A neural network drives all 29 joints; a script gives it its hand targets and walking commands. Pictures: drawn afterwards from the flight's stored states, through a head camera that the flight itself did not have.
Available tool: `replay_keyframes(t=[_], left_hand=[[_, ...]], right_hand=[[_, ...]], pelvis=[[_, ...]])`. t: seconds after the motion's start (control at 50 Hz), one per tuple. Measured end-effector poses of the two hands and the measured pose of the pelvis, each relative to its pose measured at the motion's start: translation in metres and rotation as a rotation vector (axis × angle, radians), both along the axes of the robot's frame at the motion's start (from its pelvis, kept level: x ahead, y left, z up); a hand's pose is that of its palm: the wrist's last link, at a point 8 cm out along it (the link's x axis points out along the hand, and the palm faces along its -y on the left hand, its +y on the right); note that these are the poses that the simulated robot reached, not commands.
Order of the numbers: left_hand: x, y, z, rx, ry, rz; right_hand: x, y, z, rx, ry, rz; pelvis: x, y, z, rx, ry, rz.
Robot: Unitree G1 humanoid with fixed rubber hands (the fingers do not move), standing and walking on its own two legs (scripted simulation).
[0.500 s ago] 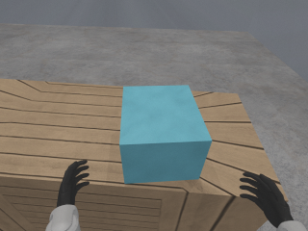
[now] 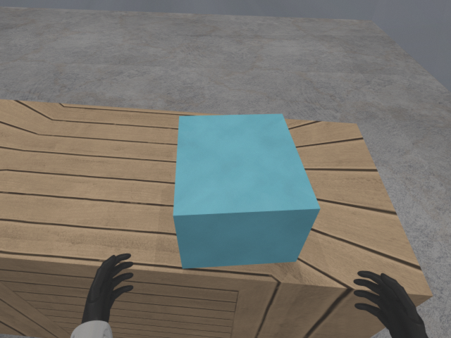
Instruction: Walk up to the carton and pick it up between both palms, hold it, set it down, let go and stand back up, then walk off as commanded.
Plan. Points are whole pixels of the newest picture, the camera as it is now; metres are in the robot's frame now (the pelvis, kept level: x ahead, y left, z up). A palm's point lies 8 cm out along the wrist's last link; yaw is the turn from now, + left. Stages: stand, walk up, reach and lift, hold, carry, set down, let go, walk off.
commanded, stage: set down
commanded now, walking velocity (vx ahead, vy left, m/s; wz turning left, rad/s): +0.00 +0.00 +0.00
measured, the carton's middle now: (235, 186) +0.45 -0.01 +0.02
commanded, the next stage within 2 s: let go in 1.62 s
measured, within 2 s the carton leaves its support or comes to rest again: neither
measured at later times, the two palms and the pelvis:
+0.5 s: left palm (97, 327) +0.17 +0.22 -0.03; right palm out of the picture +0.16 -0.23 -0.02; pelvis +0.00 +0.00 +0.00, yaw +0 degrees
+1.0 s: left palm (87, 337) +0.17 +0.24 -0.05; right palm out of the picture +0.17 -0.21 -0.05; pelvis +0.01 +0.01 +0.00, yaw +0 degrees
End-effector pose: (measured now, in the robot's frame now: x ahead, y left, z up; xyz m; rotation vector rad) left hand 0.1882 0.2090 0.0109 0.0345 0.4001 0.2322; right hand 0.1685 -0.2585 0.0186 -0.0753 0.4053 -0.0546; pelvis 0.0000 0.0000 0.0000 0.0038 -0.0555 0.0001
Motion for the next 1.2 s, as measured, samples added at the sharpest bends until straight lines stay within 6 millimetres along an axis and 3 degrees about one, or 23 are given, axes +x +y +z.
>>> replay_keyframes(t=[0.32, 0.68, 0.84, 1.04, 1.2], left_hand=[[-0.015, 0.006, -0.032, -0.003, 0.139, -0.019], [-0.02, 0.022, -0.046, 0.022, 0.203, -0.069], [-0.029, 0.026, -0.064, 0.006, 0.299, -0.076], [-0.018, 0.034, -0.064, 0.031, 0.303, -0.094], [-0.019, 0.034, -0.074, 0.016, 0.355, -0.097]], right_hand=[[-0.006, 0.017, -0.023, -0.018, 0.065, -0.05], [-0.008, 0.037, -0.047, -0.043, 0.126, -0.06], [-0.012, 0.039, -0.061, -0.069, 0.182, -0.075], [-0.002, 0.05, -0.067, -0.059, 0.177, -0.082], [-0.008, 0.048, -0.082, -0.067, 0.241, -0.09]], pelvis=[[0.0, 0.001, 0.0, 0.0, -0.003, 0.0], [0.004, 0.005, 0.0, 0.0, 0.005, 0.003], [0.004, 0.007, 0.0, 0.0, 0.005, 0.003], [0.007, 0.007, 0.0, 0.0, 0.01, 0.003], [0.01, 0.007, 0.0, 0.001, 0.014, 0.003]])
